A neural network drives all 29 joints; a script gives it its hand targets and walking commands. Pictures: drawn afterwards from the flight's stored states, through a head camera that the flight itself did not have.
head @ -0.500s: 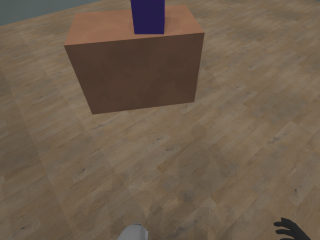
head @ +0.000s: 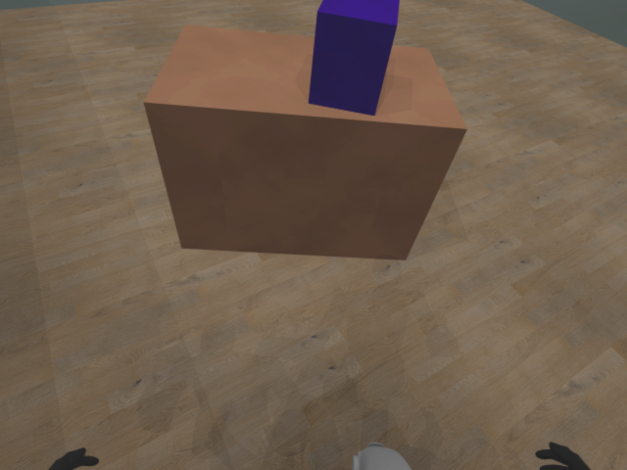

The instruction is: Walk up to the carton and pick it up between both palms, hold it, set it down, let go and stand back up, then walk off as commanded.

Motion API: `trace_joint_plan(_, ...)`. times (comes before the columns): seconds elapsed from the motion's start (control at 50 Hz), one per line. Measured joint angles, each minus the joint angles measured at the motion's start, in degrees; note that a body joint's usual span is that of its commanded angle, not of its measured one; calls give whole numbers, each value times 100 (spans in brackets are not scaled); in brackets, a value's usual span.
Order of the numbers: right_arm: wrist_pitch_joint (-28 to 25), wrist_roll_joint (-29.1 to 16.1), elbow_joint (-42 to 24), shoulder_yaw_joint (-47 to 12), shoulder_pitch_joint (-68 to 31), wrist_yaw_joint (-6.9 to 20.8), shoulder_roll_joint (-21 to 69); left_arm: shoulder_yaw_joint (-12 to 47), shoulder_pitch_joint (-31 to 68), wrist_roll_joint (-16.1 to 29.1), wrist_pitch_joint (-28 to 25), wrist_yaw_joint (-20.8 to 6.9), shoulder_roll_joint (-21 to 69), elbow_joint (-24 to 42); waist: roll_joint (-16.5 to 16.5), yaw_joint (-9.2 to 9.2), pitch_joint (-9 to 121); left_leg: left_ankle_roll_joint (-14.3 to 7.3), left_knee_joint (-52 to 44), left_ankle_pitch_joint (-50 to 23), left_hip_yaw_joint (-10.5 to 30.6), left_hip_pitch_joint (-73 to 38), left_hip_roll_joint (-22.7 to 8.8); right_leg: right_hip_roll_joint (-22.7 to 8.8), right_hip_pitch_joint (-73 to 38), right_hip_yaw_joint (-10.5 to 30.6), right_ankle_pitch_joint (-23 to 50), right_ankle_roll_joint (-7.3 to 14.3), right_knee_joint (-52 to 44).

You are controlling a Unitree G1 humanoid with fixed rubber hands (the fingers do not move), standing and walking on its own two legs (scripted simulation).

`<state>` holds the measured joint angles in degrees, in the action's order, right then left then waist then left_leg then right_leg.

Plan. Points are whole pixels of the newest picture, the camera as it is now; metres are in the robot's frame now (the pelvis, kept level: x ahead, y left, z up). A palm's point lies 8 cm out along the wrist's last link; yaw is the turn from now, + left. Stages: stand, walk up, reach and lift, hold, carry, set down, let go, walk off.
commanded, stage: walk up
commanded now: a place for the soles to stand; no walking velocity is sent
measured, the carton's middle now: (352, 52) +1.18 -0.15 +0.00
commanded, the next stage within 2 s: none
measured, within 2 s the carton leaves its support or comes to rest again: neither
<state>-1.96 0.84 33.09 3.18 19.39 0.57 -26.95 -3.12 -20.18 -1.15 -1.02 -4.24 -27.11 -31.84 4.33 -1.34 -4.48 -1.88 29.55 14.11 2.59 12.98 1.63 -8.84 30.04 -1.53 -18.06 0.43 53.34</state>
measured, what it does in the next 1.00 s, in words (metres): walks ahead: right foot, then left foot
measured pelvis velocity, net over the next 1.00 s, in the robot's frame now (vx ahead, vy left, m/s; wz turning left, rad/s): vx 0.44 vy -0.12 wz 0.02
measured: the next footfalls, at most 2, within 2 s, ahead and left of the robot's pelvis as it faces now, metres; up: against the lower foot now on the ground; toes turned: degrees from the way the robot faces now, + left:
right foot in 0.16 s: +0.23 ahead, -0.19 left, +0.00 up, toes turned -4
left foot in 0.56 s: +0.45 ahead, +0.06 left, +0.00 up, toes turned +6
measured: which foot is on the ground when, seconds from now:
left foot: down 0.00-0.18, up 0.20-0.54, down 0.56-1.00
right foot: up 0.00-0.14, down 0.16-0.58, up 0.60-0.98, down 1.00-1.00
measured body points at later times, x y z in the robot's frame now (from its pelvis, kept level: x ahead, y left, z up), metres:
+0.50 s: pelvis +0.25 -0.07 -0.01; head +0.27 -0.08 +0.44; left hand +0.24 +0.27 -0.07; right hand +0.45 -0.35 -0.07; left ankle +0.39 +0.06 -0.71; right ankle +0.19 -0.19 -0.74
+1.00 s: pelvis +0.44 -0.12 -0.02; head +0.43 -0.12 +0.43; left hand +0.57 +0.21 -0.07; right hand +0.52 -0.47 -0.08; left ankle +0.41 +0.05 -0.73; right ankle +0.53 -0.26 -0.74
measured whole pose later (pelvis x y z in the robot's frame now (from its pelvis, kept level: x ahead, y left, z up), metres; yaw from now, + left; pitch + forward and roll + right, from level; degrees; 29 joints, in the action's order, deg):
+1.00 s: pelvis +0.44 -0.12 -0.02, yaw +1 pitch -4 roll +1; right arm -1.3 0.8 31.9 4.3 24.6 -0.1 -29.9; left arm -5.0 -19.9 -1.7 0.7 -5.4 -28.1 -30.2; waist 1.2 -2.5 -2.8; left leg 1.4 39.7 23.9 -3.3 11.6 -6.2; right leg -5.9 22.1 -2.2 -14.9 1.3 39.0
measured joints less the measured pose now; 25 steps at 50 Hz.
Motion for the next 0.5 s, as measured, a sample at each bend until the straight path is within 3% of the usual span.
trace_joint_plan(0.08, -67, -42, -57, 89, 235, 10, -156, -38, 60, -102, 66, -95, -6, 40, -51, -104, 124, 136, 57, 421, -3, -331, -29, 44, -57, -31, 668, 54, -1027)
trace_joint_plan(0.16, -83, -42, -86, 84, 410, 3, -233, -113, 112, -93, -11, -95, -117, 89, -124, -83, 271, 347, 452, 1058, 41, -530, -164, 221, -540, -79, 631, 113, -1658)
trace_joint_plan(0.2, -33, -21, 2, 131, 356, -6, -269, -114, 154, -108, -143, -23, -98, 113, -458, -33, 194, 172, 1550, 1379, 166, -251, -415, 443, -672, -309, 445, -35, -1385)
trace_joint_plan(0.26, 70, -33, 46, 55, 157, -37, -111, -137, -22, -59, -210, 126, -83, 179, -548, 138, 119, 48, 3492, 1614, 214, 576, -169, 500, -994, -423, 229, 12, -1340)
trace_joint_plan(0.3, 40, -47, -12, -1, -2, -23, -71, -121, -218, -20, -200, 203, -39, 108, -666, 244, 74, 20, 3819, 1474, 73, 1049, -180, 573, -1319, -478, 110, 20, -1590)
trace_joint_plan(0.38, 45, 18, -157, -81, -261, 56, -13, -82, -635, -50, -186, 259, 21, -64, -756, 436, 82, 88, 3009, 1055, -186, 1635, -298, 617, -1861, -505, -8, 34, -2106)
trace_joint_plan(0.5, 93, -10, -242, -76, -562, 136, 94, -60, -928, -49, -160, 183, -34, -76, -665, 672, -5, 93, 869, -360, -393, 1586, -413, 614, -2469, -601, -428, -61, -2262)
